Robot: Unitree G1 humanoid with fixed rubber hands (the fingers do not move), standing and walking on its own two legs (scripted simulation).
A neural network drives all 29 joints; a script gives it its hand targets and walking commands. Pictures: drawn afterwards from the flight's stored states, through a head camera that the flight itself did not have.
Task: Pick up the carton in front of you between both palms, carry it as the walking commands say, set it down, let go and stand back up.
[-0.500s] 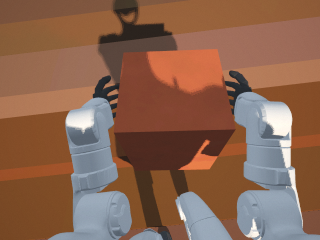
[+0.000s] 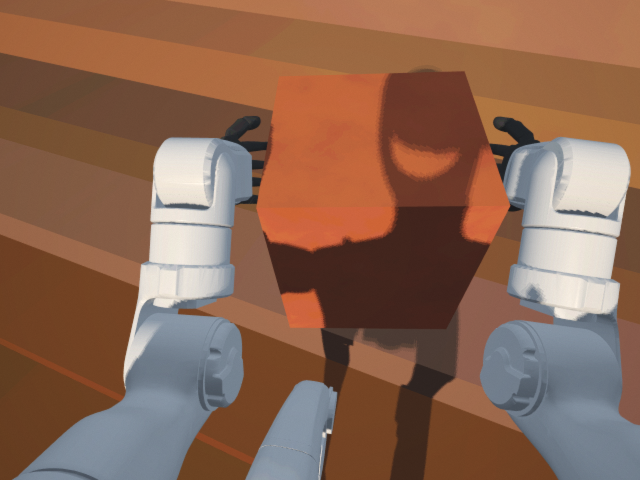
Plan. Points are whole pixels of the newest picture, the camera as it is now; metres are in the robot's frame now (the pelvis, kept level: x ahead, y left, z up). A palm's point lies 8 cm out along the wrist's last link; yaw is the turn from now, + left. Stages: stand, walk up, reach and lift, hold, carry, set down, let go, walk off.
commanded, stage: carry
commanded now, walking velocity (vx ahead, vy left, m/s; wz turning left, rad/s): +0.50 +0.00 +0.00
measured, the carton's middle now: (368, 212) +0.40 +0.06 +0.12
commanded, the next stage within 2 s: none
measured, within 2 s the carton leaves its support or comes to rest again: neither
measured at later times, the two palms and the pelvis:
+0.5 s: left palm out of the picture +0.71 +0.18 +0.30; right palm out of the picture +0.66 -0.11 +0.30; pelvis +0.30 +0.09 +0.16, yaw -3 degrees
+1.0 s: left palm out of the picture +0.93 +0.18 +0.49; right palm out of the picture +0.96 -0.12 +0.49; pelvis +0.57 +0.00 +0.33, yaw -1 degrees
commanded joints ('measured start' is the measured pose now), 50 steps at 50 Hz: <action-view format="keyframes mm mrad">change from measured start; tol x64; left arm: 1 -795 -1195 -406 -92 -455 4 -329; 50 -772 -1250 -515 -292 -477 -38 -341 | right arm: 1 -603 858 449 97 276 -14 137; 50 -642 998 613 -156 384 -64 138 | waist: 1 -19 -79 -429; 50 -120 0 -454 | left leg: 1 -472 43 -20 321 -196 15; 12 725 -156 263 -904 61 31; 14 1221 265 -734 -1366 487 217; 29 1495 390 -393 -1434 141 200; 34 680 119 107 -1794 227 79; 38 975 140 229 -1140 1771 58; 41 374 -177 -87 -74 52 -150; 50 -39 22 -6 -128 30 -7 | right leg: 1 655 -345 561 -243 308 -242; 7 285 -224 239 -548 152 -111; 11 276 -220 -40 -152 1734 -55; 14 -211 111 161 1000 175 150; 29 -1322 -94 232 1724 -363 -47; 38 -21 117 -189 488 52 -39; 41 493 -304 898 -137 856 -274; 50 376 -264 465 -174 170 -128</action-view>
